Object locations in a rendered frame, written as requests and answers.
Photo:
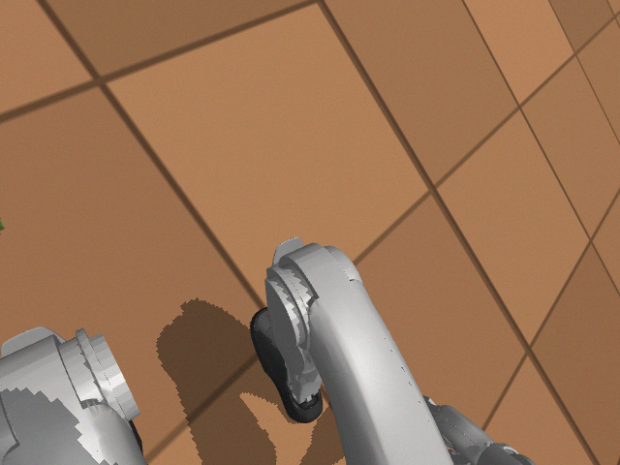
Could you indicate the right robot arm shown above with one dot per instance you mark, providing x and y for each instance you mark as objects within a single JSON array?
[{"x": 503, "y": 454}]

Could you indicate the right robot hand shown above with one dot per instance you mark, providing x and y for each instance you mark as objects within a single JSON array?
[{"x": 459, "y": 433}]

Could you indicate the right robot foot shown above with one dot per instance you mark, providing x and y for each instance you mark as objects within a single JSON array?
[{"x": 274, "y": 366}]

